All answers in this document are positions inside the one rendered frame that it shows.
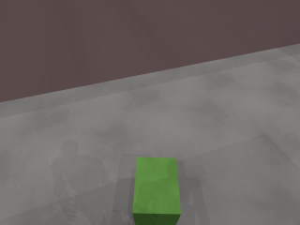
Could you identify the carton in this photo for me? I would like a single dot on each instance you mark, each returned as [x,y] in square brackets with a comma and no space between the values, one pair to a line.
[156,199]

